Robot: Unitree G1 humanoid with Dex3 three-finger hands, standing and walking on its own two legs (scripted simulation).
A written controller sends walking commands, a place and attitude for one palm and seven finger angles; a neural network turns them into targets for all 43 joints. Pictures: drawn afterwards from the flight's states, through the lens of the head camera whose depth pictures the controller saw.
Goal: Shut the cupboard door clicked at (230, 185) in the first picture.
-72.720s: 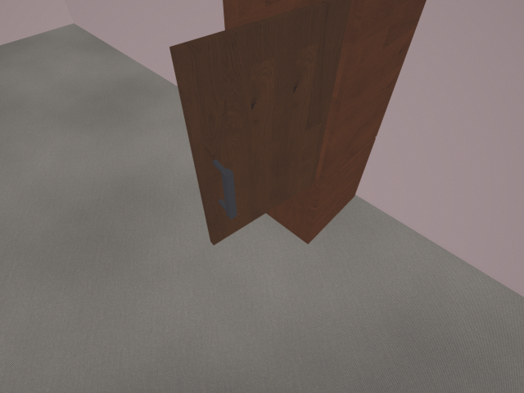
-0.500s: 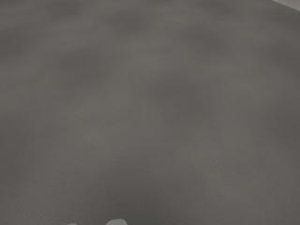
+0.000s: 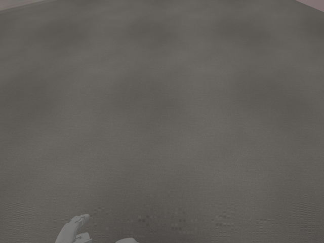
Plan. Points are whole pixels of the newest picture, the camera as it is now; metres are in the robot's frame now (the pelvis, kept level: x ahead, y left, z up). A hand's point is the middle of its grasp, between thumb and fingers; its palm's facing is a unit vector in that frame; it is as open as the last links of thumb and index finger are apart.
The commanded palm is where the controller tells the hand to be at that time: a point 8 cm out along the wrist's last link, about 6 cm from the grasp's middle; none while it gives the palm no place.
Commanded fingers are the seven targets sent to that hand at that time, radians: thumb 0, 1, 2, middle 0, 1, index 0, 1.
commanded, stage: turn to face it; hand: left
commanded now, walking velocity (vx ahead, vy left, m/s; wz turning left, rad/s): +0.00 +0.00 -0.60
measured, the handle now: out of the picture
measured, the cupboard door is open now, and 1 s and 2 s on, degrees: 21 21 21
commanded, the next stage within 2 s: none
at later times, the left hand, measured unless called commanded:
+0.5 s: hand (85, 234) +0.16 +0.23 -0.15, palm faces -0.25 -0.95 -0.19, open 7.4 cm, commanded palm none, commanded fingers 0.00 0.90 0.90 -0.20 -0.30 -0.20 -0.30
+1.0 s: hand (122, 222) +0.19 +0.13 -0.15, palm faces -0.54 -0.81 -0.22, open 7.4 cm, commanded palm none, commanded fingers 0.00 0.90 0.90 -0.20 -0.30 -0.20 -0.30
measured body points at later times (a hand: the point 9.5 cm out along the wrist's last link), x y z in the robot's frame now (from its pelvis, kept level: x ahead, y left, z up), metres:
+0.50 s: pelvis +0.01 +0.05 +0.02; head +0.06 +0.06 +0.47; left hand +0.17 +0.28 -0.13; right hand +0.02 -0.22 -0.10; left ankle +0.05 +0.13 -0.72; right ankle -0.05 -0.09 -0.64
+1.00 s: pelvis +0.01 +0.02 +0.01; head +0.05 -0.01 +0.46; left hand +0.22 +0.17 -0.13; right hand -0.07 -0.26 -0.12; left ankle +0.08 +0.12 -0.69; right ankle -0.06 -0.09 -0.72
